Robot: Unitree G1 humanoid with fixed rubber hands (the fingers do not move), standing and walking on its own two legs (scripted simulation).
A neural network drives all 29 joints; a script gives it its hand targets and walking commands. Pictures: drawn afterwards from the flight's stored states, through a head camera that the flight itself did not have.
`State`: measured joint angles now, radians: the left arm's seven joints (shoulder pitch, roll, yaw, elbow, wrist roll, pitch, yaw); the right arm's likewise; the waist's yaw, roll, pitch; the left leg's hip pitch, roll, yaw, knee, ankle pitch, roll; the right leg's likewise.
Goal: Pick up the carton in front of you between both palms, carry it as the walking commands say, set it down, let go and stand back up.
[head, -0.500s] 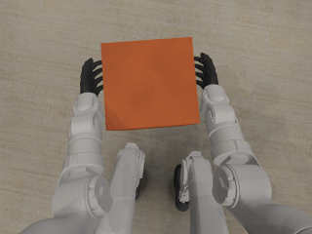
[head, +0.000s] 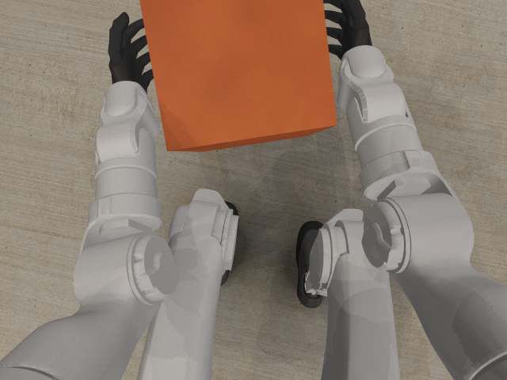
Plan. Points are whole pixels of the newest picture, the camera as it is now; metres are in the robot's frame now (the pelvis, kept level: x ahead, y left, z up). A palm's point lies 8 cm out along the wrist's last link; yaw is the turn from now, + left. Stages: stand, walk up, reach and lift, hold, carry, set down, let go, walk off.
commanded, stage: set down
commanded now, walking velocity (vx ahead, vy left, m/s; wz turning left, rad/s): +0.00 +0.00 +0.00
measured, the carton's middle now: (244, 78) +0.50 +0.08 -0.21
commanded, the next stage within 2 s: none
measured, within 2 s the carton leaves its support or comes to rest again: rests again in 0.90 s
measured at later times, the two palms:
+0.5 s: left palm (141, 84) +0.47 +0.24 -0.19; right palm (334, 60) +0.54 -0.05 -0.21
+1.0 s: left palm (141, 88) +0.47 +0.25 -0.21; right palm (330, 62) +0.54 -0.05 -0.23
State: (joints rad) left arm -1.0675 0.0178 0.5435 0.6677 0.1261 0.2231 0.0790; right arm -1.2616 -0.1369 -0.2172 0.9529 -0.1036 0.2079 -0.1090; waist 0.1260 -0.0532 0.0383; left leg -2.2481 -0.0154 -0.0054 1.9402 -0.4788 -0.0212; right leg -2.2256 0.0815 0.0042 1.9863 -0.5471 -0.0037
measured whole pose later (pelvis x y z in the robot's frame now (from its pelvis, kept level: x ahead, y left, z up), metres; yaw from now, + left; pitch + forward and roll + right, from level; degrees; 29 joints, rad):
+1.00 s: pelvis +0.00 -0.01 -0.06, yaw +1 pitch +38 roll +3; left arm -1.25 0.19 0.49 0.98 0.01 0.13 0.02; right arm -1.46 -0.21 -0.11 1.18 -0.06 0.15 -0.08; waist 0.15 -0.02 0.26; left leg -2.31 -0.02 0.00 2.15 -0.51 -0.04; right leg -2.30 0.09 0.00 2.22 -0.58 -0.03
